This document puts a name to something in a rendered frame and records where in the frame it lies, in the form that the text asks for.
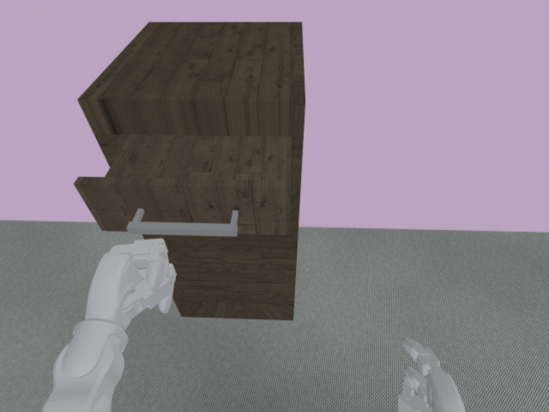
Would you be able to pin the cabinet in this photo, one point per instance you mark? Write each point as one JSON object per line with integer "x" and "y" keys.
{"x": 213, "y": 79}

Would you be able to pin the handle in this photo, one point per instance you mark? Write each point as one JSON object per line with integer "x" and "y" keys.
{"x": 183, "y": 228}

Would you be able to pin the right robot hand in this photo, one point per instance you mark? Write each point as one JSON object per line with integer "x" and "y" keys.
{"x": 437, "y": 392}

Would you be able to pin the left robot hand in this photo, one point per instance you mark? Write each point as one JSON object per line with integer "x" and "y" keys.
{"x": 117, "y": 276}

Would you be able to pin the robot left forearm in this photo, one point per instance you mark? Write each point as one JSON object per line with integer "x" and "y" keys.
{"x": 88, "y": 368}

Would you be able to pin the drawer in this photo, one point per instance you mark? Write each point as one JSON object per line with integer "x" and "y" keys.
{"x": 195, "y": 179}

